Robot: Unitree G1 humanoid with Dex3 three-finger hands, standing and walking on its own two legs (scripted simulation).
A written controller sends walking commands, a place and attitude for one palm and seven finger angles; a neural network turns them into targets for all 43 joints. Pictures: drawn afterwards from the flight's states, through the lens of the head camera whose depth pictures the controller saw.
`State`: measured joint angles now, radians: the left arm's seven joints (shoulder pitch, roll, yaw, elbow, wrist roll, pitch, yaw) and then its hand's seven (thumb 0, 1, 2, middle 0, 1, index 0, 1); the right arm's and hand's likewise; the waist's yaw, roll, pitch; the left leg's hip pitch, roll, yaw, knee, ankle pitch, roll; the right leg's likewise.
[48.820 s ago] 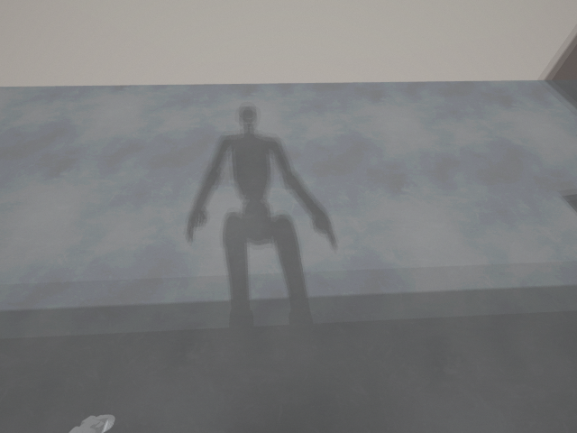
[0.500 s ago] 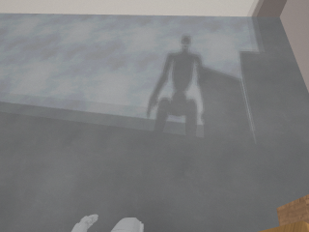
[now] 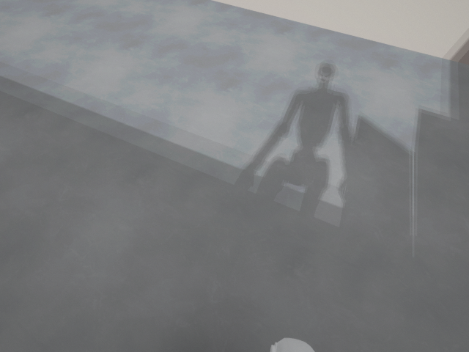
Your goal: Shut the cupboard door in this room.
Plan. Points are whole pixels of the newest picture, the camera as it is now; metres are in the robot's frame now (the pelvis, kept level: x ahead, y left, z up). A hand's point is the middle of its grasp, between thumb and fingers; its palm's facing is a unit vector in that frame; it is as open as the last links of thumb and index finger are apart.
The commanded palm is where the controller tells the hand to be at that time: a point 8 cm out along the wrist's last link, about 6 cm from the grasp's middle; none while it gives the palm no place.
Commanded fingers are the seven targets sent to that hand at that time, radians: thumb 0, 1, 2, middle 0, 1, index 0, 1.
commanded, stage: turn or walk to find it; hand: left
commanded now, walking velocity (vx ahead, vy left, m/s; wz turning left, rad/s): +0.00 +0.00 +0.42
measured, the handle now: out of the picture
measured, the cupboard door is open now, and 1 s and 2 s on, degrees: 61 55 55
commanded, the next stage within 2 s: none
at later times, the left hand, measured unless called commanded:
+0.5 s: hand out of the picture +0.03 +0.17 -0.15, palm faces +0.24 -0.94 -0.25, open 7.3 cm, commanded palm none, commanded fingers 0.00 0.90 0.90 -0.20 -0.30 -0.20 -0.30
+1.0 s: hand out of the picture +0.03 +0.20 -0.15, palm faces +0.43 -0.87 -0.25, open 7.4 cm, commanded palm none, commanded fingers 0.00 0.90 0.90 -0.20 -0.30 -0.20 -0.30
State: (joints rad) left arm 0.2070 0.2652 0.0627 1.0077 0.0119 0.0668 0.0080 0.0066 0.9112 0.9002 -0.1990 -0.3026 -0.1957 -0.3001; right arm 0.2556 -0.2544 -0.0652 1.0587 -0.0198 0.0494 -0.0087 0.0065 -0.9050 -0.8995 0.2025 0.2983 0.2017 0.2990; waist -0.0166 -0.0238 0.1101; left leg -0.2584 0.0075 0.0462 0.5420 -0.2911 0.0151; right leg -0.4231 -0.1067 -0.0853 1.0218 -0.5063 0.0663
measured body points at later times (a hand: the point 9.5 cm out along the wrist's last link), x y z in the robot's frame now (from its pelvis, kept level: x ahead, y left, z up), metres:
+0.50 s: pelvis +0.00 -0.03 +0.01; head +0.06 -0.03 +0.45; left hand +0.01 +0.22 -0.13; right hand +0.09 -0.26 -0.16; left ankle -0.06 +0.10 -0.69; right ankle +0.00 -0.14 -0.73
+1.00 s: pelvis +0.02 -0.03 +0.00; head +0.07 -0.02 +0.45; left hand +0.01 +0.24 -0.14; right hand +0.19 -0.21 -0.15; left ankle -0.05 +0.09 -0.73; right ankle +0.08 -0.13 -0.73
